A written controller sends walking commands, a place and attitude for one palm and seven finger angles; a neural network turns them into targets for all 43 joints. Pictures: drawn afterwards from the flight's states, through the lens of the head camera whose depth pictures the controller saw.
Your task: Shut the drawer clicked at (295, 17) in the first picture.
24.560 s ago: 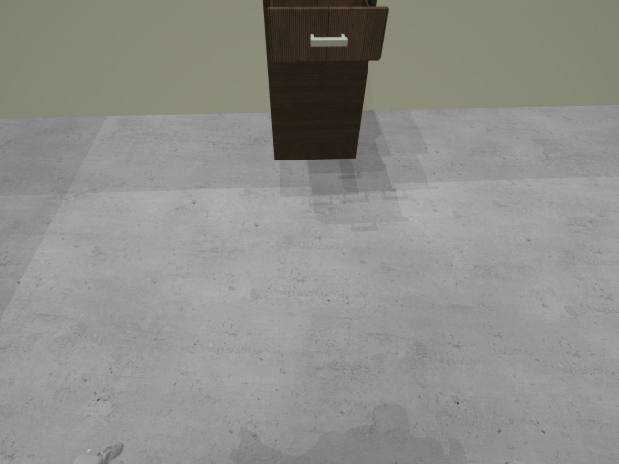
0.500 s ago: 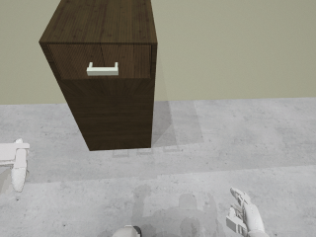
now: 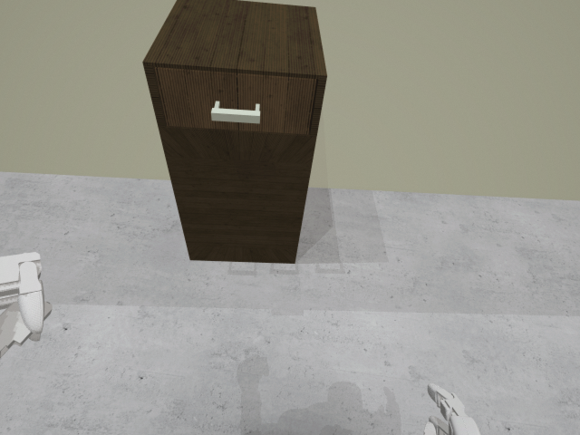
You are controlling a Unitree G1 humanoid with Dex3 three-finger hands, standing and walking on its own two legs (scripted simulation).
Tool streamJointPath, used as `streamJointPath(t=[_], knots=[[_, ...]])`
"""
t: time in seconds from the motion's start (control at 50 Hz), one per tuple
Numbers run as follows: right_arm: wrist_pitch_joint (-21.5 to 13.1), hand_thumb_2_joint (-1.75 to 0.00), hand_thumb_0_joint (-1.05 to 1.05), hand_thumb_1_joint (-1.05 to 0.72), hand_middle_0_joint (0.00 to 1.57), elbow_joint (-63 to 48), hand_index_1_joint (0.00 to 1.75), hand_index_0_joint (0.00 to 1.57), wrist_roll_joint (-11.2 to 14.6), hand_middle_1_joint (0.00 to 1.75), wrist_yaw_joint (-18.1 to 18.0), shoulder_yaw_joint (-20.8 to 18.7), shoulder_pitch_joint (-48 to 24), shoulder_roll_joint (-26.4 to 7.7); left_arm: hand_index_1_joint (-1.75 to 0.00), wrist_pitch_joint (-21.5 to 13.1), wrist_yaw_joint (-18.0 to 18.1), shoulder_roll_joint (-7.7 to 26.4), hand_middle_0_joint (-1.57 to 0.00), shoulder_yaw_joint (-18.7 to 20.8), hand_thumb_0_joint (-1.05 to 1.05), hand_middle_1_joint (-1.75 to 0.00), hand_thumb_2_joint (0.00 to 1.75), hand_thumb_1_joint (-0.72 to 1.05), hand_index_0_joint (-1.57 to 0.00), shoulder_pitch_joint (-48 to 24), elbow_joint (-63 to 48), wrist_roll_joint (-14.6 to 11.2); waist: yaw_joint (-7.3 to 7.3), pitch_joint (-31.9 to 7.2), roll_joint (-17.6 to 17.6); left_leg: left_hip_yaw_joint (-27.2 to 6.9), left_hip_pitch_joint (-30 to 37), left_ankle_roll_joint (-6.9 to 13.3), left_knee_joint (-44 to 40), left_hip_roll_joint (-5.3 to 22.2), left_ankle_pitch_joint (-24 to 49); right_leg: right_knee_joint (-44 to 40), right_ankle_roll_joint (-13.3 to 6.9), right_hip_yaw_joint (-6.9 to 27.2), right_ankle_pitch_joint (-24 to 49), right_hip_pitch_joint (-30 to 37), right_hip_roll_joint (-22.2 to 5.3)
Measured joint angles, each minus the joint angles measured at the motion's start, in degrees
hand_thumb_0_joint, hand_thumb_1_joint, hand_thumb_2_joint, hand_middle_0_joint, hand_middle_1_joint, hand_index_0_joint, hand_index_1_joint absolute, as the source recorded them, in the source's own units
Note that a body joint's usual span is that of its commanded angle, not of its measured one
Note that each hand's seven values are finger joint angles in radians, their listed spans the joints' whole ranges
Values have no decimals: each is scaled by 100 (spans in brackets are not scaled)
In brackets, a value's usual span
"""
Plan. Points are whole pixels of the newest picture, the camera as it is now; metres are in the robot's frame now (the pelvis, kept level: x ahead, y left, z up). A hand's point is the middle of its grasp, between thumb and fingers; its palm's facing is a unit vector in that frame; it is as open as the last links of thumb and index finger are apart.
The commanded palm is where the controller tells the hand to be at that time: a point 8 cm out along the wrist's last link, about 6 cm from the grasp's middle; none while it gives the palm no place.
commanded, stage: stop stepping back and stand still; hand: left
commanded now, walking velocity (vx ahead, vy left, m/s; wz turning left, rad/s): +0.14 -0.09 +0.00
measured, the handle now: (236, 111) +0.83 +0.18 -0.03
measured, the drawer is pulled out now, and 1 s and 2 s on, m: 0.00 0.00 0.00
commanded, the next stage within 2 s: let the arm hang, fingers relaxed in 0.42 s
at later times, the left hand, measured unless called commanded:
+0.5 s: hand (55, 310) +0.19 +0.24 +0.16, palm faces +0.37 -0.82 -0.43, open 3.2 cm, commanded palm none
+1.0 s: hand out of the picture -0.03 +0.21 -0.17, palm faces +0.02 -0.97 -0.23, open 4.3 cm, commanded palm none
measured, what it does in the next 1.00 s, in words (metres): stands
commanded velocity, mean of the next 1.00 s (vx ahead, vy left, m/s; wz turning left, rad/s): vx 0.03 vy -0.01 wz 0.00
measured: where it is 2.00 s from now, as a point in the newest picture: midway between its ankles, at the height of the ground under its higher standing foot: outside the picture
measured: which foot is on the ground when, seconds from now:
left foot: down 0.00-1.00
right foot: down 0.00-1.00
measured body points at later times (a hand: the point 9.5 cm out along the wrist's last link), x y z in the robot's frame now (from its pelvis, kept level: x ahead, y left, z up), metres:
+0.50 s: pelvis +0.00 +0.00 +0.00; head +0.00 +0.01 +0.45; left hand +0.17 +0.28 +0.19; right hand +0.14 -0.24 -0.08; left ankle +0.03 +0.10 -0.73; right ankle -0.01 -0.12 -0.73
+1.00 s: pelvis +0.00 +0.01 +0.01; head +0.03 +0.02 +0.46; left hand -0.03 +0.26 -0.15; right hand -0.01 -0.22 -0.14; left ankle +0.03 +0.10 -0.73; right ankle -0.01 -0.11 -0.73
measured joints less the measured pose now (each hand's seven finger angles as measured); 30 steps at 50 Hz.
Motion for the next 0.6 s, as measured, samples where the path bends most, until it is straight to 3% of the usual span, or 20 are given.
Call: streamJointPath(t=[0.12,0.22,0.36,0.44,0.52,0.56,0.6], knots=[[-175,-90,1,-91,21,-114,30,20,-49,30,175,191,-131,204,-160,51,-78,59,-140,-47,1,-160,90,89,-141,204,-127,41,-139,59,148,30,86,-30,-229,85,243,-417,-103,-63,276,268,121],[26,-90,1,-90,21,-169,30,20,-69,30,183,148,-138,149,-160,60,-103,67,-140,-104,1,-160,90,89,-141,473,-224,6,-113,-80,325,-4,-127,-47,171,208,-306,-554,-254,-81,438,264,258],[151,-90,1,-91,21,39,30,20,-22,30,41,-28,-86,-169,-160,121,-60,-201,-140,-206,1,-160,90,88,-141,189,156,13,-25,-125,337,62,73,-6,181,162,-2,-220,-121,-20,112,341,202],[38,-90,1,-91,20,-35,30,20,-15,30,-7,-19,-45,-134,-160,108,-46,-173,-140,-146,1,-160,90,89,-141,22,303,109,-65,-94,232,72,193,-4,-98,60,91,-330,-90,5,258,383,112],[-26,-90,1,-91,20,-77,30,20,-15,30,76,10,-102,-88,-160,-9,-84,-138,-140,-162,1,-160,90,89,-141,65,228,93,-92,-27,298,14,191,-59,-193,141,121,-578,-147,-47,299,463,197],[-159,-90,1,-91,20,213,30,20,-23,30,311,-107,-210,-205,-160,-41,-367,-41,-140,-530,1,-160,90,89,-140,-326,1016,251,-28,-107,444,-37,-90,-75,101,150,76,-464,-157,-99,262,291,207],[38,-90,1,-91,20,544,30,20,-40,30,438,-204,-366,-359,-159,414,-633,-156,-139,-1065,0,-159,90,89,-139,-946,2452,328,1,-190,628,-78,-238,-65,326,127,-70,-205,-142,-145,124,139,184]])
